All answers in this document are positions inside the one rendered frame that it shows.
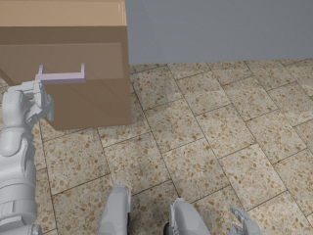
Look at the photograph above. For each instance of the left robot upper arm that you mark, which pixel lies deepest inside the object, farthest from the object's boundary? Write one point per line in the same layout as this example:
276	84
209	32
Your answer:
29	229

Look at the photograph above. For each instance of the handle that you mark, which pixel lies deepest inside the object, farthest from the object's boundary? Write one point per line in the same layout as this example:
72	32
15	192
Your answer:
61	78

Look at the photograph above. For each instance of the drawer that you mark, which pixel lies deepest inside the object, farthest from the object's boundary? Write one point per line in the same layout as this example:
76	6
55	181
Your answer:
21	62

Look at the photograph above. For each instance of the robot left foot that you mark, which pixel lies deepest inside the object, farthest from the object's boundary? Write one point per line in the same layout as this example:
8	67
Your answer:
128	216

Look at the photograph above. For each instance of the left robot thigh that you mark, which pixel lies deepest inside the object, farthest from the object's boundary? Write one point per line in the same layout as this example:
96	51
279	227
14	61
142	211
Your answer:
113	220

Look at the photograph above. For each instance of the cabinet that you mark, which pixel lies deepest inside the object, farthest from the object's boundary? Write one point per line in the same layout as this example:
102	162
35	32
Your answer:
95	103

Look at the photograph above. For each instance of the right robot hand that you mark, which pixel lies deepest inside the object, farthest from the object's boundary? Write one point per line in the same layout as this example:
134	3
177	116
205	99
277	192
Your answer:
250	227

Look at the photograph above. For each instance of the left robot forearm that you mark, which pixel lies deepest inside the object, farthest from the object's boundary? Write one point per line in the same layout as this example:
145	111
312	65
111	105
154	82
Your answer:
17	178

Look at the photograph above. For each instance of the left robot hand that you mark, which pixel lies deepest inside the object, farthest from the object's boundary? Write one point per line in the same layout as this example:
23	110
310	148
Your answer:
18	111

